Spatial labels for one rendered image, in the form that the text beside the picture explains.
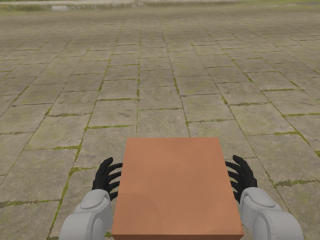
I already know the robot right forearm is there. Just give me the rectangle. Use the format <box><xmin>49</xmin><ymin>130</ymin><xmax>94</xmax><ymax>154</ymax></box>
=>
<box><xmin>239</xmin><ymin>187</ymin><xmax>304</xmax><ymax>240</ymax></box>

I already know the carton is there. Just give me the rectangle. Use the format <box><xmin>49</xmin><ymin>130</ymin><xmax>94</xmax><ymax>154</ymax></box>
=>
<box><xmin>111</xmin><ymin>137</ymin><xmax>245</xmax><ymax>240</ymax></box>

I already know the robot left forearm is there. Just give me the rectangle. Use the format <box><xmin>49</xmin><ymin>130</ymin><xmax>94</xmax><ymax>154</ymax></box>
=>
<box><xmin>59</xmin><ymin>189</ymin><xmax>113</xmax><ymax>240</ymax></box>

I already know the robot left hand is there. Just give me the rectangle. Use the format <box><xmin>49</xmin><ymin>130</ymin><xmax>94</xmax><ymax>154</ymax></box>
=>
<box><xmin>92</xmin><ymin>157</ymin><xmax>123</xmax><ymax>201</ymax></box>

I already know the robot right hand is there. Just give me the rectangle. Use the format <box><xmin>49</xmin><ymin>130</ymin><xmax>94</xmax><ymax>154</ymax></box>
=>
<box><xmin>225</xmin><ymin>155</ymin><xmax>258</xmax><ymax>204</ymax></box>

